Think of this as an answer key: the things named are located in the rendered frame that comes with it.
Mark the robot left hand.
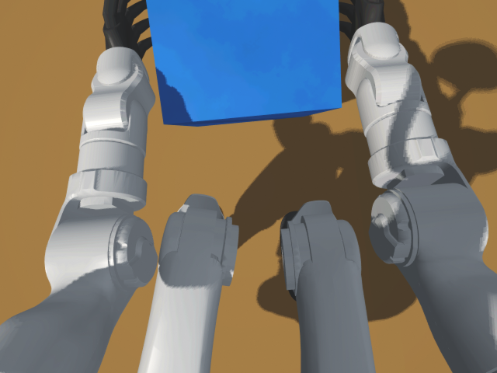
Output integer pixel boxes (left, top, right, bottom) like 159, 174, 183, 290
103, 0, 152, 60

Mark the robot left forearm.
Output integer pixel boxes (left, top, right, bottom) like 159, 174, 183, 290
44, 47, 155, 280

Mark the left robot thigh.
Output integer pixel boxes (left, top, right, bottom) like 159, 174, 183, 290
137, 207, 239, 373

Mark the robot right forearm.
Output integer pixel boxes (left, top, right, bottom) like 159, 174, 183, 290
345, 22, 488, 246

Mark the left robot shin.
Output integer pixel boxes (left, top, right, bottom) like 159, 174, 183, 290
158, 193, 224, 268

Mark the robot left upper arm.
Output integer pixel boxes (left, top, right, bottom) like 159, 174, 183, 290
0, 214, 158, 373

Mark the carton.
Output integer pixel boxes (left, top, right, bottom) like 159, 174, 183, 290
146, 0, 342, 127

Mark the robot right hand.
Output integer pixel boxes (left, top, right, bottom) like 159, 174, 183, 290
339, 0, 385, 43

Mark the robot right upper arm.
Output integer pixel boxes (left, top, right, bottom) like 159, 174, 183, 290
369, 183, 497, 373

